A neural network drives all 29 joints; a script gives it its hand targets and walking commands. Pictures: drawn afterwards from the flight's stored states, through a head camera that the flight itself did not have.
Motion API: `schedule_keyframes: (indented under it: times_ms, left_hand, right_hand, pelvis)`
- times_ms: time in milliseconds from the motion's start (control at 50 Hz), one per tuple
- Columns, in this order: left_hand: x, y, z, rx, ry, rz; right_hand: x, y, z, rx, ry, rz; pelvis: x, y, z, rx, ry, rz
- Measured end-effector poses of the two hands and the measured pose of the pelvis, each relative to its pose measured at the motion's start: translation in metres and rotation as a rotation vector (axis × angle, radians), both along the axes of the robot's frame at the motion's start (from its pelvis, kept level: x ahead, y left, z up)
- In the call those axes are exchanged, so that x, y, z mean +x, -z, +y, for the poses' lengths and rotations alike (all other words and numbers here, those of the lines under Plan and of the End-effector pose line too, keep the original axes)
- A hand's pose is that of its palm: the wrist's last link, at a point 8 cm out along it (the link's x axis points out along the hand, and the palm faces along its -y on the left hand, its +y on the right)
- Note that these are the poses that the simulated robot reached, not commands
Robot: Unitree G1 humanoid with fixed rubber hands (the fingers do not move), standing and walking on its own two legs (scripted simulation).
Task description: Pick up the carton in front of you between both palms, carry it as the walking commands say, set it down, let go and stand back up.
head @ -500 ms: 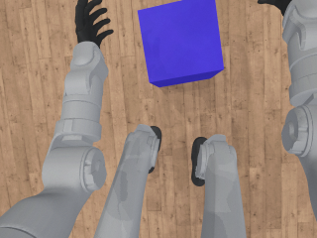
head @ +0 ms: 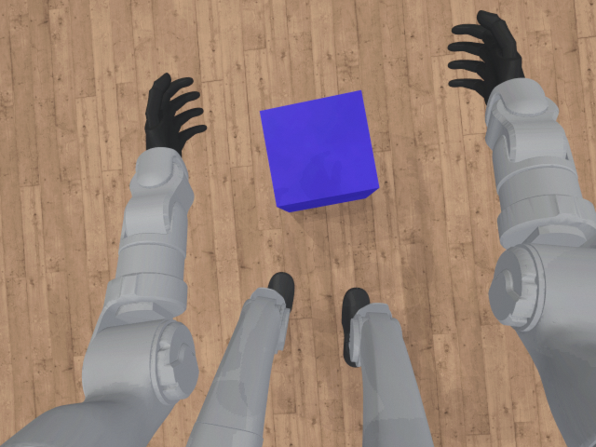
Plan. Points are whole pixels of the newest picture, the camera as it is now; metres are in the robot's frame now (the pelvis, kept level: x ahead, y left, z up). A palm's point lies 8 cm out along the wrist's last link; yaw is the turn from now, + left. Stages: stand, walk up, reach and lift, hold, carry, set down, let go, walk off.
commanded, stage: let go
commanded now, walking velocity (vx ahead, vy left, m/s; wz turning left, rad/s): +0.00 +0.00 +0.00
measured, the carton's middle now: (319, 160) +0.51 +0.04 -0.53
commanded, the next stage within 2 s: stand in 1.26 s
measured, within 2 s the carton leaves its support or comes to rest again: neither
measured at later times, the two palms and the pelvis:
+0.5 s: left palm (50, 260) +0.29 +0.26 +0.02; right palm (564, 235) +0.36 -0.19 +0.00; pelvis +0.07 +0.03 +0.10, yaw -1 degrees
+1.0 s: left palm (32, 319) +0.25 +0.24 +0.06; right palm out of the picture +0.24 -0.23 +0.06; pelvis +0.09 +0.01 +0.12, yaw +0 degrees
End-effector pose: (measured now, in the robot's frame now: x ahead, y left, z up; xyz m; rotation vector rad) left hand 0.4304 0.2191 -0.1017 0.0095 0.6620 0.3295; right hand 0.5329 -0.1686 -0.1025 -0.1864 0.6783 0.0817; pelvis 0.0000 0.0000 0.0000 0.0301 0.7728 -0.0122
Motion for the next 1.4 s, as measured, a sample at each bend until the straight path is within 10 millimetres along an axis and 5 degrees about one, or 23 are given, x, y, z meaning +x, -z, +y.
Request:
schedule_keyframes:
  times_ms: [260, 420, 660, 900, 1040, 1280, 1400]
  left_hand:
    - [-0.068, -0.063, 0.018, 0.049, 0.258, 0.129]
    - [-0.113, -0.104, 0.037, 0.043, 0.272, 0.148]
    - [-0.175, -0.151, 0.037, 0.036, 0.242, 0.154]
    - [-0.178, -0.158, 0.023, 0.034, 0.284, 0.137]
    - [-0.179, -0.159, 0.019, 0.04, 0.297, 0.145]
    - [-0.186, -0.163, 0.035, 0.095, 0.243, 0.167]
    - [-0.193, -0.146, 0.064, 0.161, 0.233, 0.19]
  right_hand:
    - [-0.11, -0.051, -0.018, -0.051, 0.165, 0.033]
    - [-0.151, -0.088, -0.019, -0.048, 0.152, 0.041]
    - [-0.217, -0.131, -0.03, -0.052, 0.132, 0.061]
    - [-0.278, -0.159, -0.054, -0.051, 0.158, 0.095]
    - [-0.292, -0.162, -0.057, -0.044, 0.162, 0.109]
    - [-0.296, -0.156, -0.049, -0.073, 0.158, 0.094]
    - [-0.312, -0.15, -0.077, -0.212, 0.183, 0.157]
  pelvis:
    - [0.036, -0.061, 0.014, -0.027, 0.011, -0.187]
    - [0.061, -0.087, 0.023, -0.032, 0.003, -0.344]
    - [0.089, -0.116, 0.023, -0.03, -0.012, -0.583]
    - [0.092, -0.125, 0.011, -0.024, -0.013, -0.775]
    - [0.086, -0.124, 0.009, -0.029, -0.006, -0.84]
    - [0.079, -0.12, 0.016, -0.028, -0.019, -0.866]
    - [0.082, -0.118, 0.02, -0.034, -0.014, -0.802]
